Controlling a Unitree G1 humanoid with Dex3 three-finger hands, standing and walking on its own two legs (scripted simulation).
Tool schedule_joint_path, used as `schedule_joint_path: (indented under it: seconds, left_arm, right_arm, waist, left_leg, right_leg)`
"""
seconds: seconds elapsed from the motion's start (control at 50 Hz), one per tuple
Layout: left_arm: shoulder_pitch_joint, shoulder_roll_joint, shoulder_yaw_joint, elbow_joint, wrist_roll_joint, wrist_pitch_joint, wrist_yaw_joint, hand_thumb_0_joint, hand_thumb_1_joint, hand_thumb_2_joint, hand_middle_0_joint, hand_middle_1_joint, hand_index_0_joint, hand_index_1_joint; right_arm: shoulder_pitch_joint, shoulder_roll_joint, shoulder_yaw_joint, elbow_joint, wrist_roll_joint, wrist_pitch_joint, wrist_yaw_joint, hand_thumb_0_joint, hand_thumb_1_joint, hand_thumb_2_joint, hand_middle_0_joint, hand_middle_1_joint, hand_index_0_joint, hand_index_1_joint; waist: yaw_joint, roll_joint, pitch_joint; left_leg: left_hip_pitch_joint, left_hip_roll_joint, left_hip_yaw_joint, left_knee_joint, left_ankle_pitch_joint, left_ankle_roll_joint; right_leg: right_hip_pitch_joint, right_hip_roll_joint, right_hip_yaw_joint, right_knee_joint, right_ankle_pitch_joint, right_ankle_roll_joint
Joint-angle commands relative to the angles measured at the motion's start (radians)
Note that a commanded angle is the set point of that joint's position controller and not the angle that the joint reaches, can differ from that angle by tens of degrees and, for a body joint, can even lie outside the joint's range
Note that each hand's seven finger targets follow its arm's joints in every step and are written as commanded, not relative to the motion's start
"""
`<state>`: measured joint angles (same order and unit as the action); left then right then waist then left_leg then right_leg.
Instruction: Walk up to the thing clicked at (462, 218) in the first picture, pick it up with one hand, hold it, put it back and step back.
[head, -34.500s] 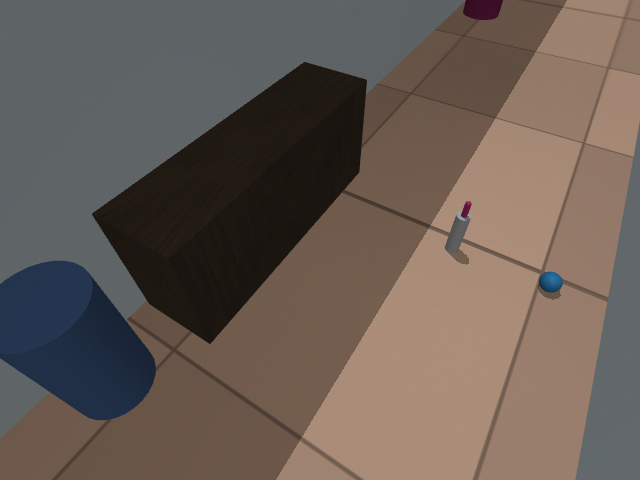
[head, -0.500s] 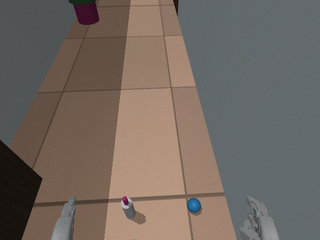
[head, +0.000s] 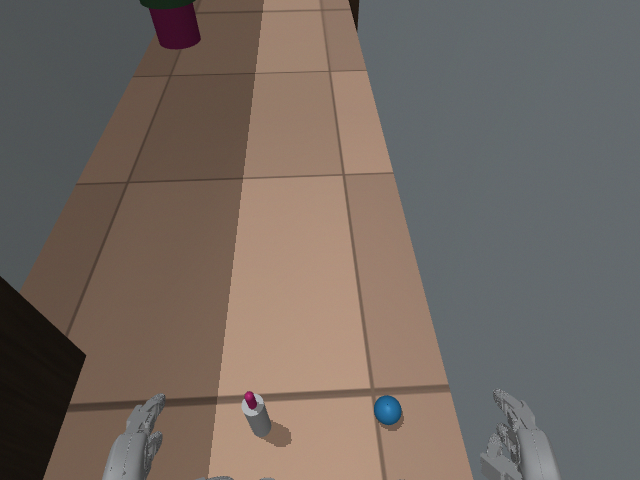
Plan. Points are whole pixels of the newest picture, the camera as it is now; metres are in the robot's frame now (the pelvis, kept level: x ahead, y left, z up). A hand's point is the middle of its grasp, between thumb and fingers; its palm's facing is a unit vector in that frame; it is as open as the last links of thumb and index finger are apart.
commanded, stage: stand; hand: left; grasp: from the side
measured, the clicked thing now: (255, 412) +0.39 +0.18 -0.59
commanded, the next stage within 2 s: none
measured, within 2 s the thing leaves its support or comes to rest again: neither
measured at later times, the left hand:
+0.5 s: hand out of the picture +0.06 +0.26 -0.11, palm faces +0.03 -0.94 -0.35, open 7.4 cm
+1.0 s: hand out of the picture +0.03 +0.25 -0.10, palm faces +0.02 -0.94 -0.34, open 7.4 cm
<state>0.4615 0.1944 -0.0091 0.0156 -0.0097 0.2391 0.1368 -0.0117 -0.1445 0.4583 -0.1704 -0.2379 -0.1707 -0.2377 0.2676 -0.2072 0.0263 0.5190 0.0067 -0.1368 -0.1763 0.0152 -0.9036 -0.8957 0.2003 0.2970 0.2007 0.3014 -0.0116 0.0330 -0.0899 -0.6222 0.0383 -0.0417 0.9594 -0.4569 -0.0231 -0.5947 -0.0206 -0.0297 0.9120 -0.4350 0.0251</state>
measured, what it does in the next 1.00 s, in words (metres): rises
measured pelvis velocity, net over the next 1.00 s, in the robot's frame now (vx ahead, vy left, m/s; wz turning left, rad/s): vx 0.00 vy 0.00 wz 0.03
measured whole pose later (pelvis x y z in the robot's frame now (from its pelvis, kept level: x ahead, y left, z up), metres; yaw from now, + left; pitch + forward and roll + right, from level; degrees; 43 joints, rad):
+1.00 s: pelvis +0.00 +0.00 +0.06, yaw +2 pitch -4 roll +0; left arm 0.17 0.32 0.01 1.13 0.02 -0.01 0.01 0.00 0.90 0.90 -0.20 -0.30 -0.20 -0.30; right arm 0.16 -0.33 -0.02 1.12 -0.02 0.01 0.00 0.01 -0.91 -0.90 0.20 0.30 0.20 0.30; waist 0.01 0.02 0.07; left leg -0.16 0.00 -0.04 0.41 -0.19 -0.01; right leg -0.15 -0.05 -0.04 0.41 -0.20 0.03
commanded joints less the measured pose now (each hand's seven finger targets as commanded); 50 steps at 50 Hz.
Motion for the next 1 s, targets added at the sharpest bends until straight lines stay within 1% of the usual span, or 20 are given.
schedule_joint_path:
  seconds: [0.0, 0.02, 0.1, 0.16, 0.2, 0.26, 0.32, 0.42, 0.46, 0.52, 0.56, 0.58, 0.68, 0.76, 0.8, 0.86, 0.88, 0.92, 0.94, 0.98]
  left_arm:
    - [-0.167, 0.264, 0.111, 0.257, 0.117, -0.197, -0.065, 0.0, 0.538, 0.9, -0.2, -0.3, -0.2, -0.301]
    - [-0.176, 0.266, 0.109, 0.288, 0.113, -0.22, -0.076, 0.0, 0.618, 0.9, -0.2, -0.3, -0.2, -0.301]
    - [-0.211, 0.264, 0.087, 0.416, 0.068, -0.258, -0.106, 0.0, 0.9, 0.9, -0.2, -0.3, -0.2, -0.301]
    - [-0.226, 0.274, 0.088, 0.525, 0.057, -0.266, -0.106, 0.0, 0.9, 0.9, -0.2, -0.3, -0.2, -0.301]
    - [-0.253, 0.283, 0.088, 0.58, 0.057, -0.272, -0.106, 0.0, 0.9, 0.9, -0.2, -0.3, -0.2, -0.301]
    - [-0.261, 0.279, 0.084, 0.654, 0.053, -0.275, -0.106, 0.0, 0.9, 0.9, -0.2, -0.3, -0.2, -0.301]
    - [-0.263, 0.293, 0.082, 0.724, 0.05, -0.277, -0.102, 0.0, 0.9, 0.9, -0.2, -0.3, -0.2, -0.301]
    - [-0.258, 0.289, 0.071, 0.829, 0.038, -0.264, -0.101, 0.0, 0.9, 0.9, -0.2, -0.3, -0.2, -0.301]
    - [-0.261, 0.296, 0.068, 0.869, 0.039, -0.261, -0.104, 0.0, 0.9, 0.9, -0.2, -0.3, -0.2, -0.301]
    - [-0.273, 0.31, 0.064, 0.915, 0.04, -0.265, -0.106, 0.0, 0.9, 0.9, -0.2, -0.3, -0.2, -0.301]
    - [-0.278, 0.317, 0.061, 0.938, 0.039, -0.268, -0.107, 0.0, 0.9, 0.9, -0.2, -0.3, -0.2, -0.301]
    - [-0.296, 0.324, 0.061, 0.95, 0.038, -0.267, -0.107, 0.0, 0.9, 0.9, -0.2, -0.3, -0.2, -0.301]
    - [-0.3, 0.324, 0.053, 0.997, 0.039, -0.271, -0.107, 0.0, 0.9, 0.9, -0.2, -0.3, -0.2, -0.301]
    - [-0.309, 0.33, 0.052, 1.021, 0.039, -0.265, -0.11, 0.0, 0.9, 0.9, -0.2, -0.3, -0.2, -0.301]
    - [-0.316, 0.336, 0.054, 1.03, 0.038, -0.266, -0.111, 0.0, 0.9, 0.9, -0.2, -0.3, -0.2, -0.301]
    - [-0.327, 0.333, 0.053, 1.041, 0.035, -0.27, -0.11, 0.0, 0.9, 0.9, -0.2, -0.3, -0.2, -0.301]
    - [-0.325, 0.332, 0.052, 1.047, 0.035, -0.268, -0.111, 0.0, 0.9, 0.9, -0.2, -0.3, -0.2, -0.301]
    - [-0.332, 0.328, 0.053, 1.053, 0.032, -0.271, -0.11, 0.0, 0.9, 0.9, -0.2, -0.3, -0.2, -0.301]
    - [-0.332, 0.335, 0.054, 1.06, 0.031, -0.27, -0.11, 0.0, 0.9, 0.9, -0.2, -0.3, -0.2, -0.301]
    - [-0.349, 0.335, 0.055, 1.061, 0.03, -0.27, -0.11, 0.0, 0.9, 0.9, -0.2, -0.3, -0.2, -0.301]
  right_arm:
    - [-0.078, -0.254, -0.103, 0.087, -0.122, 0.043, 0.08, 0.0, -0.9, -0.9, 0.2, 0.3, 0.2, 0.3]
    - [-0.077, -0.244, -0.099, 0.095, -0.117, 0.054, 0.095, 0.0, -0.9, -0.9, 0.2, 0.3, 0.2, 0.3]
    - [-0.087, -0.246, -0.101, 0.145, -0.062, 0.065, 0.148, 0.0, -0.9, -0.9, 0.2, 0.3, 0.2, 0.3]
    - [-0.113, -0.252, -0.11, 0.19, -0.057, 0.072, 0.158, 0.0, -0.9, -0.9, 0.2, 0.3, 0.2, 0.3]
    - [-0.116, -0.25, -0.107, 0.217, -0.058, 0.08, 0.16, 0.0, -0.9, -0.9, 0.2, 0.3, 0.2, 0.3]
    - [-0.119, -0.262, -0.107, 0.258, -0.059, 0.084, 0.16, 0.0, -0.9, -0.9, 0.2, 0.3, 0.2, 0.3]
    - [-0.106, -0.268, -0.106, 0.303, -0.051, 0.089, 0.159, 0.0, -0.9, -0.9, 0.2, 0.3, 0.2, 0.3]
    - [-0.125, -0.297, -0.102, 0.369, -0.048, 0.099, 0.154, 0.0, -0.9, -0.9, 0.2, 0.3, 0.2, 0.3]
    - [-0.126, -0.302, -0.098, 0.393, -0.044, 0.104, 0.154, 0.0, -0.9, -0.9, 0.2, 0.3, 0.2, 0.3]
    - [-0.132, -0.298, -0.094, 0.429, -0.038, 0.109, 0.155, 0.0, -0.9, -0.9, 0.2, 0.3, 0.2, 0.3]
    - [-0.124, -0.301, -0.093, 0.45, -0.035, 0.11, 0.157, 0.0, -0.9, -0.9, 0.2, 0.3, 0.2, 0.3]
    - [-0.123, -0.297, -0.091, 0.459, -0.034, 0.112, 0.157, 0.0, -0.9, -0.9, 0.2, 0.3, 0.2, 0.3]
    - [-0.132, -0.297, -0.091, 0.495, -0.03, 0.117, 0.162, 0.0, -0.9, -0.9, 0.2, 0.3, 0.2, 0.3]
    - [-0.138, -0.297, -0.09, 0.515, -0.029, 0.12, 0.164, 0.0, -0.9, -0.9, 0.2, 0.3, 0.2, 0.3]
    - [-0.137, -0.3, -0.089, 0.522, -0.03, 0.122, 0.165, 0.0, -0.9, -0.9, 0.2, 0.3, 0.2, 0.3]
    - [-0.133, -0.288, -0.083, 0.531, -0.029, 0.12, 0.165, 0.0, -0.9, -0.9, 0.2, 0.3, 0.2, 0.3]
    - [-0.145, -0.298, -0.086, 0.535, -0.028, 0.12, 0.164, 0.0, -0.9, -0.9, 0.2, 0.3, 0.2, 0.3]
    - [-0.147, -0.295, -0.082, 0.537, -0.028, 0.117, 0.163, 0.0, -0.9, -0.9, 0.2, 0.3, 0.2, 0.3]
    - [-0.146, -0.293, -0.08, 0.541, -0.027, 0.118, 0.163, 0.0, -0.9, -0.9, 0.2, 0.3, 0.2, 0.3]
    - [-0.149, -0.302, -0.081, 0.544, -0.027, 0.118, 0.162, 0.0, -0.9, -0.9, 0.2, 0.3, 0.2, 0.3]
  waist:
    - [0.016, -0.149, -0.059]
    - [0.012, -0.135, -0.065]
    - [0.026, -0.044, -0.019]
    - [0.032, -0.024, -0.017]
    - [0.027, -0.026, 0.013]
    - [0.032, 0.001, 0.035]
    - [0.026, -0.024, 0.03]
    - [0.036, 0.029, 0.065]
    - [0.03, 0.013, 0.099]
    - [0.027, -0.016, 0.123]
    - [0.021, -0.023, 0.119]
    - [0.015, -0.026, 0.138]
    - [0.018, -0.053, 0.14]
    - [0.019, -0.037, 0.16]
    - [0.018, -0.026, 0.153]
    - [0.017, -0.029, 0.128]
    - [0.02, -0.026, 0.13]
    - [0.021, -0.034, 0.101]
    - [0.022, -0.053, 0.125]
    - [0.018, -0.031, 0.118]
  left_leg:
    - [0.133, 0.0, 0.011, -0.172, 0.246, 0.072]
    - [0.15, -0.001, 0.007, -0.18, 0.261, 0.081]
    - [0.227, 0.001, -0.024, -0.264, 0.238, 0.081]
    - [0.254, 0.004, -0.037, -0.301, 0.263, 0.079]
    - [0.244, 0.004, -0.047, -0.338, 0.223, 0.08]
    - [0.275, 0.022, -0.075, -0.39, 0.258, 0.081]
    - [0.316, 0.025, -0.075, -0.407, 0.336, 0.073]
    - [0.35, 0.057, -0.118, -0.525, 0.269, 0.073]
    - [0.336, 0.055, -0.121, -0.575, 0.182, 0.066]
    - [0.354, 0.046, -0.106, -0.583, 0.196, 0.056]
    - [0.384, 0.046, -0.098, -0.591, 0.226, 0.053]
    - [0.371, 0.047, -0.1, -0.614, 0.199, 0.05]
    - [0.395, 0.04, -0.09, -0.619, 0.218, 0.046]
    - [0.392, 0.042, -0.095, -0.65, 0.153, 0.042]
    - [0.384, 0.045, -0.095, -0.658, 0.139, 0.043]
    - [0.413, 0.047, -0.081, -0.64, 0.224, 0.044]
    - [0.417, 0.049, -0.087, -0.647, 0.207, 0.043]
    - [0.429, 0.052, -0.08, -0.638, 0.278, 0.045]
    - [0.425, 0.048, -0.08, -0.643, 0.268, 0.042]
    - [0.433, 0.052, -0.075, -0.642, 0.285, 0.046]
  right_leg:
    - [0.239, -0.096, 0.106, -0.203, 0.224, -0.109]
    - [0.242, -0.095, 0.12, -0.195, 0.239, -0.117]
    - [0.211, -0.078, 0.097, -0.231, 0.179, -0.09]
    - [0.251, -0.076, 0.082, -0.257, 0.215, -0.078]
    - [0.264, -0.077, 0.083, -0.288, 0.184, -0.073]
    - [0.286, -0.067, 0.061, -0.307, 0.196, -0.066]
    - [0.333, -0.078, 0.063, -0.337, 0.276, -0.064]
    - [0.374, -0.068, 0.043, -0.401, 0.219, -0.05]
    - [0.389, -0.071, 0.048, -0.44, 0.192, -0.048]
    - [0.41, -0.091, 0.066, -0.495, 0.188, -0.05]
    - [0.418, -0.095, 0.07, -0.522, 0.202, -0.045]
    - [0.414, -0.093, 0.067, -0.528, 0.167, -0.042]
    - [0.424, -0.102, 0.072, -0.584, 0.127, -0.035]
    - [0.403, -0.098, 0.072, -0.601, 0.066, -0.034]
    - [0.417, -0.1, 0.074, -0.6, 0.078, -0.034]
    - [0.437, -0.112, 0.083, -0.607, 0.131, -0.037]
    - [0.429, -0.106, 0.077, -0.607, 0.123, -0.034]
    - [0.467, -0.115, 0.076, -0.603, 0.193, -0.036]
    - [0.447, -0.112, 0.078, -0.612, 0.161, -0.034]
    - [0.457, -0.114, 0.081, -0.613, 0.184, -0.035]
